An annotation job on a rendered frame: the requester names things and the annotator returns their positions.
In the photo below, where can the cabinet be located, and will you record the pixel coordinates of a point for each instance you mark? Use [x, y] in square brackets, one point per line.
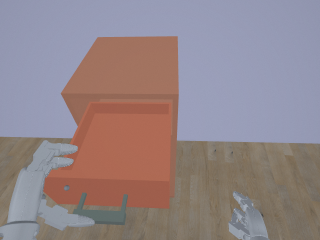
[129, 69]

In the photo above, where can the drawer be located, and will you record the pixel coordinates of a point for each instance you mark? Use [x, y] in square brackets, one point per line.
[123, 148]

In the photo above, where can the robot left hand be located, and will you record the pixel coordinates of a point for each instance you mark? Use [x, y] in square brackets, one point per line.
[26, 202]

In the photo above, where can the handle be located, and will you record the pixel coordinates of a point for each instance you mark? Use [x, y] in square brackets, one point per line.
[108, 217]

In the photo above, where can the robot right hand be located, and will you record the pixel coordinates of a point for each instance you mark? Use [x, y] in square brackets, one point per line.
[252, 223]

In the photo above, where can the robot left forearm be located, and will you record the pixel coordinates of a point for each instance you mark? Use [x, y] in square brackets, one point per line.
[20, 230]

